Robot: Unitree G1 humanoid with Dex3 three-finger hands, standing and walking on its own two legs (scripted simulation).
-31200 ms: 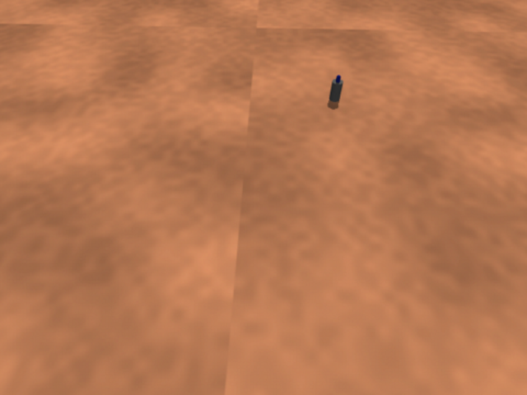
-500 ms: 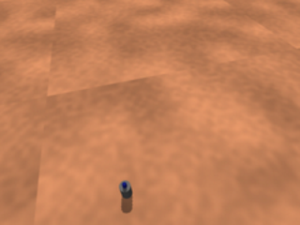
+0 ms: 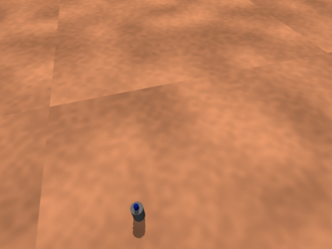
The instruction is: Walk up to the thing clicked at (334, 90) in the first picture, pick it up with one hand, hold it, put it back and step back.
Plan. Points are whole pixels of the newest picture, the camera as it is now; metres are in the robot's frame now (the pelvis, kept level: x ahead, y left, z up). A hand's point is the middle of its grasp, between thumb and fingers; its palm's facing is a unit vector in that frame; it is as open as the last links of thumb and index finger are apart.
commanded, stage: stand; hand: left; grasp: from the side
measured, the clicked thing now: (137, 210) +0.42 +0.17 -0.70
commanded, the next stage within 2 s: step back in 0.30 s
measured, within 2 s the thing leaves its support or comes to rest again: neither
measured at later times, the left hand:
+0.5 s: hand out of the picture +0.08 +0.27 -0.17, palm faces +0.00 -0.93 -0.38, open 7.4 cm
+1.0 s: hand out of the picture +0.03 +0.31 -0.18, palm faces -0.09 -0.92 -0.38, open 7.4 cm
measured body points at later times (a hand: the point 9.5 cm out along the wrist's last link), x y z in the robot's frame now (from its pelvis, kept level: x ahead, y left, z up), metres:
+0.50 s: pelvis -0.02 +0.01 -0.01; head +0.04 +0.00 +0.43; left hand +0.08 +0.32 -0.14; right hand +0.07 -0.31 -0.14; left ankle +0.00 +0.12 -0.75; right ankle +0.00 -0.13 -0.75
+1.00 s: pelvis -0.10 +0.05 -0.02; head -0.02 +0.06 +0.42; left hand +0.03 +0.36 -0.15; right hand -0.02 -0.26 -0.15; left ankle -0.07 +0.13 -0.75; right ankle -0.13 -0.07 -0.72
